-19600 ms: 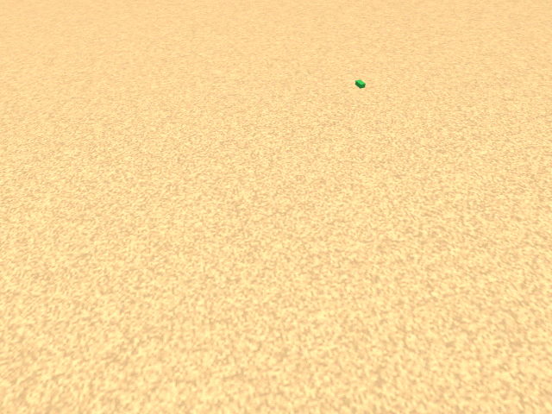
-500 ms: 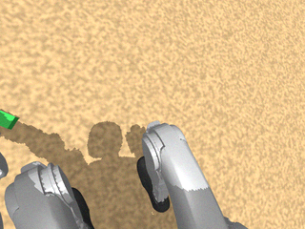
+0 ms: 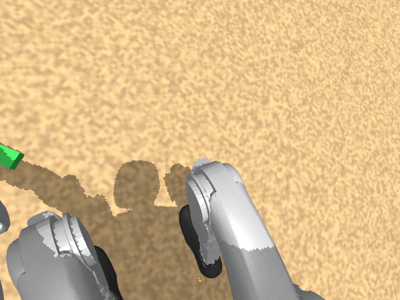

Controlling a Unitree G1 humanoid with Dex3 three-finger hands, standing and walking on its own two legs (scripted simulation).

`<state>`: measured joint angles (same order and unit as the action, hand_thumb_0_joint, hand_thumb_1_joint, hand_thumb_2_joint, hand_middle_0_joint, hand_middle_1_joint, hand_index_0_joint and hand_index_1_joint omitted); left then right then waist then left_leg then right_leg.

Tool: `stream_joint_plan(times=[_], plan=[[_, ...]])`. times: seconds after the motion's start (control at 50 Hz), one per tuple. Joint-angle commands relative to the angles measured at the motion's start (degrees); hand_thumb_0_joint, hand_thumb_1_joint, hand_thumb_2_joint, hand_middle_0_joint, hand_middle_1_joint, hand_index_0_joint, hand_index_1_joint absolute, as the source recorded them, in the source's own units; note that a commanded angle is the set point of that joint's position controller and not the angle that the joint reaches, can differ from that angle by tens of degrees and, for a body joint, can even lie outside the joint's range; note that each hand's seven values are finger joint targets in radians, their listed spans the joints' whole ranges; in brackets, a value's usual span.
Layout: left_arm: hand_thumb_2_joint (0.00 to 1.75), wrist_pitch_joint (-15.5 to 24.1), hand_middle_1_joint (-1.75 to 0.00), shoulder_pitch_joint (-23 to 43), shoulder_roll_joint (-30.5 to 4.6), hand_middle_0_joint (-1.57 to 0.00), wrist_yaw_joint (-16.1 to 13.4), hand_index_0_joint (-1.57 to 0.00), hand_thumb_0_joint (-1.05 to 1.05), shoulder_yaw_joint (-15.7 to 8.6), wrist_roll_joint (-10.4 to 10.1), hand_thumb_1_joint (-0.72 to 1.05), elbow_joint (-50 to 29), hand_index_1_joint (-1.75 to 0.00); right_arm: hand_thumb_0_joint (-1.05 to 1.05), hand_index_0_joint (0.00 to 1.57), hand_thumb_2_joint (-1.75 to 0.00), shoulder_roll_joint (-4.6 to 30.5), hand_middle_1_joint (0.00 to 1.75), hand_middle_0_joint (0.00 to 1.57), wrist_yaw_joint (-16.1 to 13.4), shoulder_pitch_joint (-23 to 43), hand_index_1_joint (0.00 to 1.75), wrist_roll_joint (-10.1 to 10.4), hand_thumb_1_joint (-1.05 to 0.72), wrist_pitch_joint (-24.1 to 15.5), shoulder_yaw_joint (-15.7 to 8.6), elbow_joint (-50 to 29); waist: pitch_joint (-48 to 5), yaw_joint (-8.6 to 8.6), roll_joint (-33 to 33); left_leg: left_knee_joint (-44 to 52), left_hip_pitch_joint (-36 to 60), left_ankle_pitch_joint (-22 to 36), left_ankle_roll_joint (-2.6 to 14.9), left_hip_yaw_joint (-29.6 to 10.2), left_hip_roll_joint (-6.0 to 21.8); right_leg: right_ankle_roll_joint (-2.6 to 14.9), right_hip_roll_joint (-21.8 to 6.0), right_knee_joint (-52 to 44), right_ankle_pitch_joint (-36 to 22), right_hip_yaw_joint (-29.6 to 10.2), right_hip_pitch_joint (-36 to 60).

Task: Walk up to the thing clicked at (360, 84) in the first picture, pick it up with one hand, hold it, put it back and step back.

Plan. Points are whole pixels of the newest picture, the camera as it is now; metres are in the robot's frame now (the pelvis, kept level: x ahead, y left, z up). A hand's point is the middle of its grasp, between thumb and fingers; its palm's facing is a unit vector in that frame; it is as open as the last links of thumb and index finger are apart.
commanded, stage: rise first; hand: left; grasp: from above
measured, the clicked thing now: (1, 154) +0.47 +0.31 -0.31
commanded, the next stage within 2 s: approach in 0.10 s
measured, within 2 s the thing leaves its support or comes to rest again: neither
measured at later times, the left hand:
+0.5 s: hand out of the picture +0.47 +0.30 -0.19, palm faces -0.24 -0.32 -0.92, open 13.7 cm
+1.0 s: hand out of the picture +0.44 +0.30 -0.22, palm faces -0.30 -0.33 -0.89, open 13.9 cm
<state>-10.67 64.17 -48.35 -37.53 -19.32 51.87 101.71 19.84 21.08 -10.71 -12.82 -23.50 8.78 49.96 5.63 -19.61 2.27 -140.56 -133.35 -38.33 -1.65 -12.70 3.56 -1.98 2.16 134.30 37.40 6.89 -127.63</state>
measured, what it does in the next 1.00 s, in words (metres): stands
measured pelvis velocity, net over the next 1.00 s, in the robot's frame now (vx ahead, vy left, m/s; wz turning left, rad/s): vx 0.00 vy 0.00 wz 0.00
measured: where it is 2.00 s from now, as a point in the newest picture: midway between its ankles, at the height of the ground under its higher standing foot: (160, 275)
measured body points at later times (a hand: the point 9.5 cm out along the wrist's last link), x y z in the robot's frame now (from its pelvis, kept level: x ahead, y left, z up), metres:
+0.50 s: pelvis +0.00 +0.00 +0.01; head +0.26 +0.08 +0.36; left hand +0.48 +0.32 -0.14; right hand -0.01 -0.25 -0.06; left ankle +0.08 +0.14 -0.29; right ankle +0.11 -0.12 -0.29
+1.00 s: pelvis +0.00 +0.00 +0.00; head +0.28 +0.06 +0.34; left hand +0.46 +0.31 -0.17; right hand -0.02 -0.25 -0.07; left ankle +0.08 +0.14 -0.29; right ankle +0.11 -0.12 -0.29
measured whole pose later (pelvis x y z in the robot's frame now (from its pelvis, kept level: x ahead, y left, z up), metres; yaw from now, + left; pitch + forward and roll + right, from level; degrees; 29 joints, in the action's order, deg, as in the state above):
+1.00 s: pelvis +0.00 +0.00 +0.00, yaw +0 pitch +30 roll -9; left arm -12.4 67.0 -47.4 -38.8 -15.3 48.2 102.7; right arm 19.8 21.0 -11.2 -14.1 -23.5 11.3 48.2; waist 9.2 -21.9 3.8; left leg -139.6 -132.6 -38.0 -2.5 -12.8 3.8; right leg -1.4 2.4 133.6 36.6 7.1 -127.8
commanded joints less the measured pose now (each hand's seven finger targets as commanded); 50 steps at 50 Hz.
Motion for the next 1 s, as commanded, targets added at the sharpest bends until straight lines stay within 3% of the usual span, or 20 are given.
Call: stream_joint_plan(times=[0.0, 0.02, 0.04, 0.1, 0.14, 0.18, 0.2, 0.26, 0.32, 0.4, 0.48, 0.52, 0.62, 0.74, 0.78, 0.86, 0.92, 0.94, 0.96, 0.98], plan=[[0.84, 0.1, -0.95, 16.5, -15.0, -0.23, -2.9, -0.23, 0.00, 0.3, 1.1, -0.39, -8.4, -0.94, 0.00, 0.20, -0.90, 16.6, 0.30, 0.20, 0.3, -14.9, 0.30, 0.6, -0.91, -0.1, -4.0, 1.9, -38.3, -1.71, -22.9, 12.8, 28.8, 9.3, 2.37, 6.9, -0.1, 3.08, 2.0, -14.5, -11.5, 5.5, 19.5], [0.84, -0.1, -0.94, 16.1, -15.0, -0.23, -3.2, -0.24, 0.00, 0.1, 0.6, -0.39, -7.9, -0.93, 0.00, 0.20, -0.90, 16.5, 0.30, 0.20, 0.3, -14.6, 0.30, 0.5, -0.91, 0.1, -3.8, 1.8, -38.4, -1.49, -23.0, 12.6, 28.2, 9.7, 2.34, 7.2, -0.2, 3.09, 2.0, -14.4, -12.2, 5.1, 20.4], [0.83, -0.1, -0.95, 17.5, -12.2, -0.24, -2.8, -0.25, 0.00, 2.6, 0.7, -0.38, -8.1, -0.93, 0.00, 0.20, -0.90, 16.0, 0.30, 0.20, 0.5, -13.9, 0.30, 0.2, -0.91, 0.1, -3.8, 1.4, -37.8, -2.35, -23.6, 12.8, 28.3, 9.4, 2.35, 7.4, -0.3, 3.17, 2.0, -14.4, -12.0, 5.1, 20.1], [0.83, -0.7, -0.95, 14.9, -15.6, -0.23, -3.1, -0.24, 0.00, -0.6, 0.6, -0.39, -8.4, -0.94, 0.00, 0.20, -0.90, 16.7, 0.30, 0.20, 0.5, -14.8, 0.30, 0.7, -0.91, 0.3, -4.3, 1.9, -39.0, -0.63, -23.9, 13.1, 28.6, 9.5, 2.32, 7.4, -0.2, 3.21, 2.0, -14.6, -11.7, 5.1, 20.5], [0.84, -1.0, -0.94, 15.7, -12.2, -0.24, -2.4, -0.24, 0.00, 2.2, 0.4, -0.40, -7.7, -0.94, 0.00, 0.20, -0.90, 16.1, 0.30, 0.20, 0.7, -13.8, 0.30, 0.3, -0.91, 0.2, -4.4, 1.6, -38.2, -1.81, -22.7, 13.0, 27.9, 9.1, 2.48, 7.4, -0.3, 3.07, 2.1, -14.7, -11.6, 5.1, 20.3], [0.84, -1.4, -0.93, 13.8, -15.1, -0.23, -2.8, -0.24, 0.00, -0.9, 0.4, -0.40, -8.6, -0.92, 0.00, 0.20, -0.90, 17.0, 0.30, 0.20, 0.8, -14.9, 0.30, 0.9, -0.91, 0.6, -4.7, 1.7, -39.4, -0.22, -23.9, 13.5, 28.3, 10.3, 2.37, 7.2, -0.2, 3.25, 2.0, -14.3, -12.3, 5.2, 20.6], [0.91, -1.7, -0.93, 14.0, -12.7, -0.21, -2.3, -0.19, 0.00, 1.0, 0.3, -0.47, -7.1, -0.95, 0.00, 0.20, -0.90, 15.9, 0.30, 0.20, 0.9, -14.2, 0.30, 0.6, -0.91, 0.6, -4.5, 1.8, -37.4, -1.12, -22.9, 13.5, 27.5, 9.3, 2.37, 7.2, -0.3, 3.30, 1.9, -14.0, -11.6, 5.2, 19.3], [0.95, -1.7, -0.99, 16.8, -10.9, -0.17, -2.4, -0.15, 0.00, 1.8, 0.2, -0.51, -5.9, -1.00, 0.00, 0.20, -0.90, 16.3, 0.30, 0.20, 0.8, -15.4, 0.30, 0.7, -0.90, 0.9, -4.3, 2.2, -37.2, -2.85, -22.0, 13.6, 27.0, 9.1, 2.45, 6.7, -0.1, 3.15, 2.2, -14.6, -12.0, 5.3, 19.5], [0.96, -1.4, -1.00, 22.5, -7.3, -0.16, -2.6, -0.14, 0.00, 5.0, 0.3, -0.53, -5.2, -1.01, 0.00, 0.20, -0.90, 17.0, 0.30, 0.20, 0.9, -16.0, 0.30, -0.1, -0.91, 0.1, -4.3, 3.1, -34.4, -6.34, -22.0, 14.2, 29.4, 5.6, 2.19, 5.2, 0.0, 3.19, 1.8, -14.7, -9.1, 6.5, 15.5], [0.98, -1.5, -1.05, 27.7, -5.0, -0.13, -4.5, -0.12, 0.00, 7.3, 0.6, -0.56, -5.2, -1.06, 0.00, 0.20, -0.90, 17.3, 0.30, 0.20, 1.0, -15.7, 0.30, -0.2, -0.91, -0.7, -3.9, 4.4, -35.0, -7.52, -24.8, 15.5, 32.1, 3.4, 1.67, 4.3, 0.1, 3.34, 1.7, -15.3, -7.5, 6.9, 14.2], [1.00, -3.3, -1.07, 28.6, -7.4, -0.11, -6.2, -0.11, 0.00, 6.4, 0.4, -0.58, -4.0, -1.08, 0.00, 0.20, -0.90, 17.5, 0.30, 0.20, 1.4, -15.1, 0.30, -0.8, -0.91, -0.6, -2.8, 4.0, -36.1, -7.67, -25.0, 14.0, 30.1, 6.6, 1.81, 5.9, -0.4, 2.82, 1.6, -15.8, -11.4, 5.9, 18.0], [1.01, -4.5, -1.06, 28.7, -12.3, -0.11, -6.7, -0.10, 0.00, 3.6, 1.2, -0.58, -4.2, -1.07, 0.00, 0.20, -0.90, 18.4, 0.30, 0.20, 1.5, -16.0, 0.30, -0.2, -0.91, 0.1, -2.7, 3.7, -38.9, -5.98, -26.2, 13.7, 30.6, 10.1, 1.82, 6.7, -0.1, 2.80, 1.9, -15.7, -14.4, 5.2, 20.1], [1.00, -7.7, -1.04, 19.1, -15.4, -0.11, -4.6, -0.10, 0.00, 1.5, 1.0, -0.58, -1.9, -1.05, 0.00, 0.20, -0.90, 17.6, 0.30, 0.20, 1.7, -14.2, 0.30, 0.4, -0.91, 2.2, -2.3, 0.3, -40.6, -2.56, -24.6, 13.3, 26.4, 13.9, 2.58, 8.0, -0.3, 2.43, 2.5, -15.6, -17.7, 4.2, 25.6], [0.98, -7.0, -1.02, 13.8, -14.9, -0.12, -1.3, -0.11, 0.00, 1.7, -0.7, -0.56, -1.2, -1.03, 0.00, 0.20, -0.90, 17.3, 0.30, 0.20, 0.6, -15.3, 0.30, 1.0, -0.90, 3.2, -2.2, -1.1, -36.3, -3.33, -16.0, 12.6, 19.5, 9.2, 4.02, 7.3, -0.2, 1.63, 3.1, -16.4, -12.2, 3.8, 25.9], [0.97, -5.6, -1.04, 15.0, -13.2, -0.12, -1.0, -0.11, 0.00, 2.6, -1.7, -0.55, -1.4, -1.04, 0.00, 0.20, -0.90, 17.4, 0.30, 0.20, 0.2, -15.9, 0.30, 0.7, -0.90, 2.7, -2.0, -0.8, -34.3, -5.01, -14.8, 12.9, 19.1, 7.0, 3.98, 6.6, -0.2, 1.64, 3.1, -16.9, -9.5, 4.0, 24.9], [0.96, -1.9, -1.02, 21.2, -10.2, -0.13, -2.0, -0.13, 0.00, 5.5, -2.2, -0.53, -5.2, -1.02, 0.00, 0.20, -0.90, 17.6, 0.30, 0.20, -0.3, -16.1, 0.30, -0.1, -0.90, 0.8, -2.0, -0.6, -34.2, -7.85, -17.0, 13.2, 24.1, 4.1, 3.13, 5.4, -0.3, 2.32, 2.9, -17.2, -5.9, 5.0, 21.6], [0.95, -0.2, -1.03, 24.9, -7.8, -0.14, -3.8, -0.14, 0.00, 7.8, -2.8, -0.51, -7.9, -1.03, 0.00, 0.20, -0.90, 17.2, 0.30, 0.20, -0.1, -14.7, 0.30, -0.7, -0.91, -0.6, -1.7, 0.1, -36.6, -7.54, -22.8, 13.8, 29.6, 4.0, 1.89, 4.9, 0.0, 3.05, 2.3, -16.1, -7.2, 6.0, 20.4], [0.99, 0.1, -1.04, 25.2, -11.5, -0.15, -4.9, -0.14, 0.00, 5.2, -2.2, -0.52, -9.2, -1.05, 0.00, 0.20, -0.90, 18.2, 0.30, 0.20, -0.1, -15.4, 0.30, -0.9, -0.91, -0.8, -1.9, 0.9, -38.2, -7.10, -24.6, 14.0, 31.2, 5.1, 1.76, 5.1, 0.1, 3.05, 2.1, -16.3, -8.6, 6.1, 21.3], [0.96, 0.2, -1.05, 26.7, -9.8, -0.12, -5.4, -0.12, 0.00, 6.3, -2.5, -0.54, -11.0, -1.05, 0.00, 0.20, -0.90, 17.7, 0.30, 0.20, 0.3, -14.5, 0.30, -1.0, -0.91, -0.9, -1.5, 0.1, -39.1, -6.78, -26.0, 13.6, 31.4, 6.3, 1.56, 5.6, 0.0, 3.13, 2.1, -15.8, -10.1, 5.9, 21.6], [1.00, 0.1, -0.99, 26.0, -12.2, -0.12, -6.2, -0.10, 0.00, 4.7, -1.8, -0.58, -10.0, -1.01, 0.00, 0.20, -0.91, 18.0, 0.30, 0.20, 0.3, -14.8, 0.30, -1.1, -0.92, -0.9, -1.9, 1.9, -40.2, -6.45, -26.7, 13.6, 32.2, 6.4, 1.42, 5.8, 0.2, 3.17, 2.1, -15.7, -10.4, 5.9, 22.1]])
